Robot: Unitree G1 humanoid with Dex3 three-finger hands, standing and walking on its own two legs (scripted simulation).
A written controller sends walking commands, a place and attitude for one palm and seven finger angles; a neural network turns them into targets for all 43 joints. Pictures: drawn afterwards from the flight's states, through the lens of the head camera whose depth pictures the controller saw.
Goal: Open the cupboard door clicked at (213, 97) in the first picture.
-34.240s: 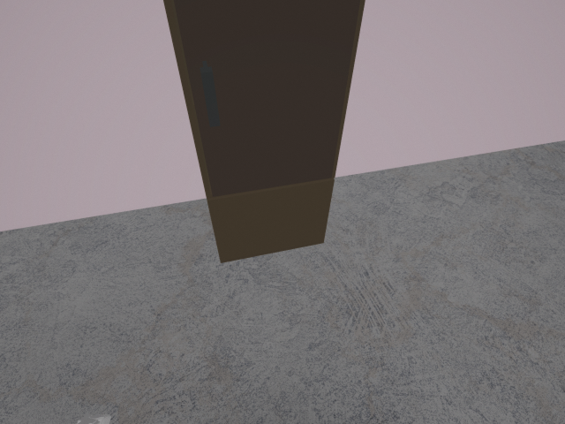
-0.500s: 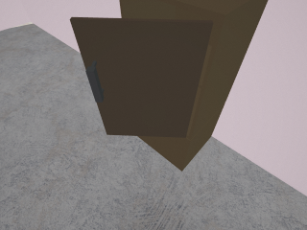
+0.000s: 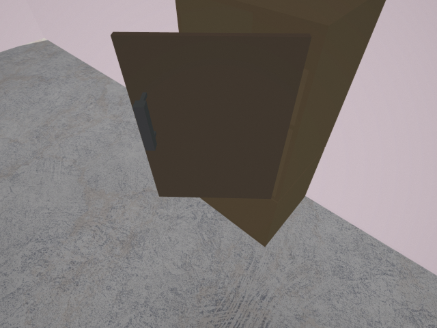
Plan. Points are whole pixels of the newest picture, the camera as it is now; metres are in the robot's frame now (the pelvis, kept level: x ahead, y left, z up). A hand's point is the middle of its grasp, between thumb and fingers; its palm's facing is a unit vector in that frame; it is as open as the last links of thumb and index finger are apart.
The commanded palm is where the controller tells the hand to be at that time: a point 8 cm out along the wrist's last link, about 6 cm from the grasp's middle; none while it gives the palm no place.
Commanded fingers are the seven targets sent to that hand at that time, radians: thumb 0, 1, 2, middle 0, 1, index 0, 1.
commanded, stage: shuffle to correct the standing spot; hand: left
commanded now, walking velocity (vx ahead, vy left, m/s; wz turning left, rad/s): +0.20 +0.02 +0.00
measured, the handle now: (147, 121) +0.59 +0.23 +0.04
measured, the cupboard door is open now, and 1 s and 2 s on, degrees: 40 40 40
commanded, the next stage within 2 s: come to a stop and stand still in 0.14 s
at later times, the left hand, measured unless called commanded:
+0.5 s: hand out of the picture +0.03 +0.16 -0.18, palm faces +0.06 -0.98 -0.18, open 7.3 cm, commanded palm none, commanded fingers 0.00 0.90 0.90 -0.20 -0.30 -0.20 -0.30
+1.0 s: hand out of the picture +0.04 +0.20 -0.17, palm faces +0.02 -0.98 -0.22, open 7.3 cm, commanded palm none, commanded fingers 0.00 0.90 0.90 -0.20 -0.30 -0.20 -0.30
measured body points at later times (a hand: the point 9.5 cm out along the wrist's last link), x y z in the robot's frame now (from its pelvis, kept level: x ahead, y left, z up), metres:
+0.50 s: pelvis +0.05 +0.00 -0.01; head +0.08 +0.00 +0.44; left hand +0.03 +0.21 -0.17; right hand +0.05 -0.22 -0.17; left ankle +0.00 +0.09 -0.74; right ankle +0.02 -0.12 -0.74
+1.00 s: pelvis -0.02 +0.02 +0.00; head -0.03 +0.02 +0.44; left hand +0.04 +0.25 -0.15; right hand +0.05 -0.22 -0.15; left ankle +0.00 +0.09 -0.74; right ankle +0.02 -0.12 -0.74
